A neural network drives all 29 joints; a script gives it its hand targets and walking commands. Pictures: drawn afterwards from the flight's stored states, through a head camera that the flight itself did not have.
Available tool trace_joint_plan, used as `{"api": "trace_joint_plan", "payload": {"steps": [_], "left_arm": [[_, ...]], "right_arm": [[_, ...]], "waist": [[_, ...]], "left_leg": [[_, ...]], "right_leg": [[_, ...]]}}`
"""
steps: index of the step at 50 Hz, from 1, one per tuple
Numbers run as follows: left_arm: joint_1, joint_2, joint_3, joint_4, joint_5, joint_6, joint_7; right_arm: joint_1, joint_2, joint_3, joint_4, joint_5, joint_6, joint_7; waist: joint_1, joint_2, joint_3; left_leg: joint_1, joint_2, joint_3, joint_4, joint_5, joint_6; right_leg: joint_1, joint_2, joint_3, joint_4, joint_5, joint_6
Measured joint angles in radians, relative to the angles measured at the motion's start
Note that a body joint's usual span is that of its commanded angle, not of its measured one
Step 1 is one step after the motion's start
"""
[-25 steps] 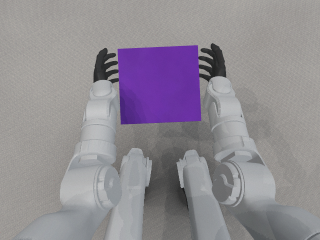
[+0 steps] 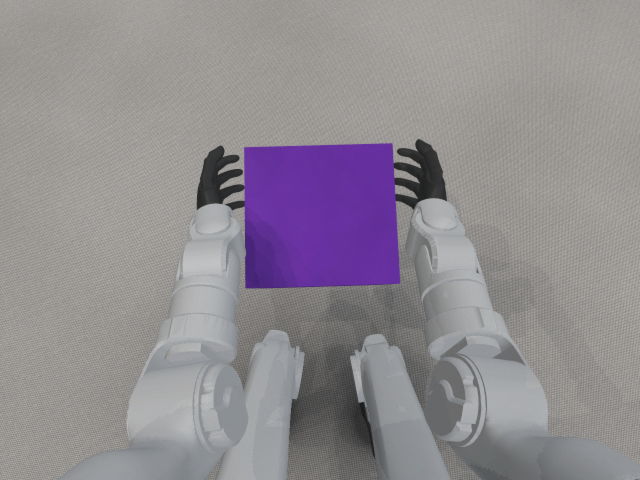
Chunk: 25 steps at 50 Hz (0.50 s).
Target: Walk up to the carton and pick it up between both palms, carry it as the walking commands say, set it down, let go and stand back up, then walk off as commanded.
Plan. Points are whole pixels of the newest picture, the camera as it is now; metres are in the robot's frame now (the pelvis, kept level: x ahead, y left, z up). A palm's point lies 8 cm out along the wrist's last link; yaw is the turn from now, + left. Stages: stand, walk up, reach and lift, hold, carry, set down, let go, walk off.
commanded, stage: reach and lift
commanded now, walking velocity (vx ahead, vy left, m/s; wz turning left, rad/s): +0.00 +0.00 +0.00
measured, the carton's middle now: (319, 226) +0.44 +0.02 -0.15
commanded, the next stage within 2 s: none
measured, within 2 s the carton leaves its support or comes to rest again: neither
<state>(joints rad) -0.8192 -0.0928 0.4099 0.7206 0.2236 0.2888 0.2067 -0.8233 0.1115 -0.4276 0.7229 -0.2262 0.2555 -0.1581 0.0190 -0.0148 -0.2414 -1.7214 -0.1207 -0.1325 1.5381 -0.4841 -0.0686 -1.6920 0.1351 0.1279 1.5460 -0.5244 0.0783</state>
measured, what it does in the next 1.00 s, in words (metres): rises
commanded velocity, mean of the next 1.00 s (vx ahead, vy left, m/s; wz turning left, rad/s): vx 0.00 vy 0.00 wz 0.00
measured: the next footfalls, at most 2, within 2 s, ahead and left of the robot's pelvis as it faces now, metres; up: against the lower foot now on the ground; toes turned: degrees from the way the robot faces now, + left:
none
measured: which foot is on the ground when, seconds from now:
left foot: down 0.00-1.00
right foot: down 0.00-1.00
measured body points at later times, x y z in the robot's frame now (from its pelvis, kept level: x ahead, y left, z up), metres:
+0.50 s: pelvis +0.03 -0.01 +0.07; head +0.19 +0.00 +0.49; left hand +0.42 +0.15 +0.01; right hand +0.44 -0.13 +0.01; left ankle +0.09 +0.13 -0.53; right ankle +0.08 -0.14 -0.53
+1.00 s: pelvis +0.04 -0.01 +0.13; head +0.16 +0.00 +0.57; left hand +0.41 +0.15 +0.09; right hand +0.42 -0.13 +0.09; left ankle +0.09 +0.13 -0.53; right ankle +0.08 -0.14 -0.53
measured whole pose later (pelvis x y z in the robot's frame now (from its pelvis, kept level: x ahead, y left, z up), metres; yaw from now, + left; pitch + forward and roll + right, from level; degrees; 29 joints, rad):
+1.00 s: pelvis +0.04 -0.01 +0.13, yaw +0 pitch +25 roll +0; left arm -0.53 -0.15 0.39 0.63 0.26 0.27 0.10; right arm -0.53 0.19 -0.39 0.63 -0.26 0.24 -0.15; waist 0.03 -0.02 -0.20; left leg -1.06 -0.08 -0.15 0.98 -0.36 -0.05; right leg -1.05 0.11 0.16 1.00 -0.39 0.03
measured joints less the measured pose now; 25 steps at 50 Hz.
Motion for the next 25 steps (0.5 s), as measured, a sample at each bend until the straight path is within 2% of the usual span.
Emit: {"api": "trace_joint_plan", "payload": {"steps": [25], "left_arm": [[0.174, -0.029, -0.028, -0.034, -0.004, -0.038, -0.058]], "right_arm": [[0.17, 0.031, 0.043, -0.03, 0.01, -0.037, -0.008]], "waist": [[0.009, -0.007, -0.005]], "left_leg": [[0.318, 0.019, -0.01, -0.253, 0.032, 0.006]], "right_leg": [[0.307, -0.007, 0.019, -0.244, 0.038, -0.028]]}}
